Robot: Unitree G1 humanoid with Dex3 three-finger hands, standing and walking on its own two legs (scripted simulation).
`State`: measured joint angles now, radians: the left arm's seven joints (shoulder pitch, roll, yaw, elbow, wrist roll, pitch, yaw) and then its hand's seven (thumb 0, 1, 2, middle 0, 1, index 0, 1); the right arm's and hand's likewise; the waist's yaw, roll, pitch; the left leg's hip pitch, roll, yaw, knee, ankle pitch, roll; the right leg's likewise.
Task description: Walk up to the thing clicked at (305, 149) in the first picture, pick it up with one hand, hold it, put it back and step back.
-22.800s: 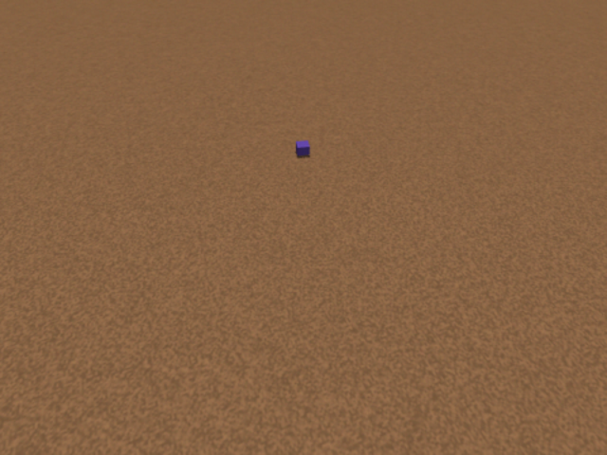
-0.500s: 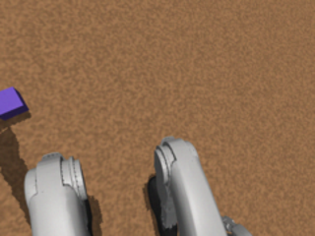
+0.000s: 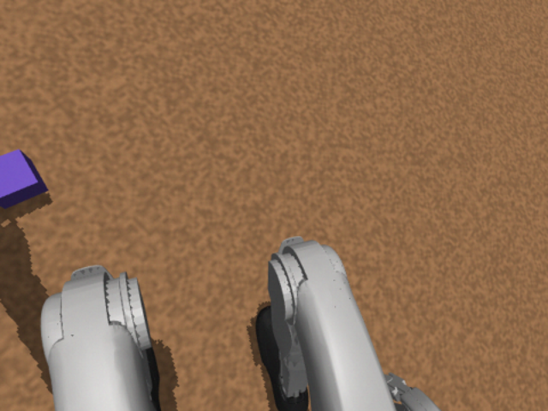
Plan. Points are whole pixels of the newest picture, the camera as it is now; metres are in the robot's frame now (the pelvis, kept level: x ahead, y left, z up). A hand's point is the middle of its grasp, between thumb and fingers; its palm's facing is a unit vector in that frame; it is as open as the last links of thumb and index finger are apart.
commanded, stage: rise first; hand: left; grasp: from above
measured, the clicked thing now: (12, 179) +0.47 +0.35 -0.29
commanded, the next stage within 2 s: approach in 0.06 s
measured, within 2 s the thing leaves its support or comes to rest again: neither
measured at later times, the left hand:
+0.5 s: hand out of the picture +0.48 +0.34 -0.16, palm faces -0.28 -0.20 -0.94, open 13.5 cm
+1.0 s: hand out of the picture +0.44 +0.36 -0.19, palm faces -0.39 -0.23 -0.89, open 13.7 cm
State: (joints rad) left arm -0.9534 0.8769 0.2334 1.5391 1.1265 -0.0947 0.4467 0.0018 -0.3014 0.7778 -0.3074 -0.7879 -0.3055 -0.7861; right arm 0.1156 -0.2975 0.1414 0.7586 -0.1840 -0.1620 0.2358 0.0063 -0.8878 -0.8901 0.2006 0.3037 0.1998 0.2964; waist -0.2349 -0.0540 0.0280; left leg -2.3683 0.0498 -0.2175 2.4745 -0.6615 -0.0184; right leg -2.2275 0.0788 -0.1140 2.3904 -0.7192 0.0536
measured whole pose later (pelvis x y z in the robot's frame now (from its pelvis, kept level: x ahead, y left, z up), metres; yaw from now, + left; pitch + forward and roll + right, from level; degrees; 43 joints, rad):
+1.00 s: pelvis +0.00 +0.00 +0.00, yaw +0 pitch +30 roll -10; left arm -1.04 0.92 0.18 1.60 1.10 -0.06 0.44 0.00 -0.43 0.86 -0.21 -0.87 -0.21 -0.87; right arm 0.15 -0.31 0.20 0.73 -0.18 -0.16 0.20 0.01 -0.89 -0.89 0.20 0.30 0.20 0.30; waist -0.29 -0.08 0.09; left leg -2.36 0.05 -0.22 2.47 -0.65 -0.03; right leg -2.24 0.08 -0.12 2.39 -0.70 0.05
